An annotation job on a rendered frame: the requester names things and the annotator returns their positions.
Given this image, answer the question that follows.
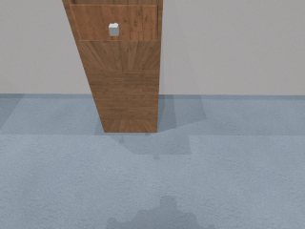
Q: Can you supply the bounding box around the cabinet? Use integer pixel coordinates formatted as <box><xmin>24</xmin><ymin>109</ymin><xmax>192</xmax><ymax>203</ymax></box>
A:
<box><xmin>62</xmin><ymin>0</ymin><xmax>163</xmax><ymax>133</ymax></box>

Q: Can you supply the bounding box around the drawer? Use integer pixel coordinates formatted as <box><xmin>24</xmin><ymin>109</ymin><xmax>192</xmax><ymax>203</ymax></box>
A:
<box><xmin>70</xmin><ymin>4</ymin><xmax>157</xmax><ymax>41</ymax></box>

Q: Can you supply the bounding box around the handle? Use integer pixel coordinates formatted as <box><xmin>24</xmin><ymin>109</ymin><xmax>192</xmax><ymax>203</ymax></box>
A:
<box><xmin>109</xmin><ymin>23</ymin><xmax>119</xmax><ymax>36</ymax></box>

